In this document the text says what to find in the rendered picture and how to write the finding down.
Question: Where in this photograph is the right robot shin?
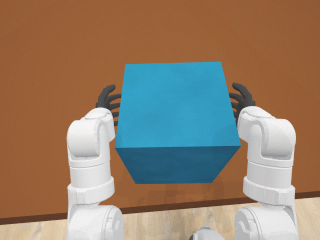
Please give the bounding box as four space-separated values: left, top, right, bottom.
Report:
198 226 211 231

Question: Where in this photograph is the carton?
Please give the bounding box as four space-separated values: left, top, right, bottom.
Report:
115 61 241 184

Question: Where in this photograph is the robot left hand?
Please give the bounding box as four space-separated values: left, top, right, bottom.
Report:
95 84 122 127

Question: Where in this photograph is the left robot upper arm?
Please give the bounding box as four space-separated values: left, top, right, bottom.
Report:
67 205 124 240

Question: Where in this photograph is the robot right hand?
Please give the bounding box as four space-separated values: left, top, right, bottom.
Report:
228 82 256 128

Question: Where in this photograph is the robot left forearm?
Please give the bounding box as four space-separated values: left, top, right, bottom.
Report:
66 107 116 240

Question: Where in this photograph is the robot right forearm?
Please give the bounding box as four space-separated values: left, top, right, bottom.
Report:
237 106 299 240

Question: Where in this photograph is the right robot upper arm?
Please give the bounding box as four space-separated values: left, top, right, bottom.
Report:
234 206 299 240

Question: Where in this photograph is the right robot thigh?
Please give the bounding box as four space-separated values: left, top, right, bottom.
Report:
193 229 225 240

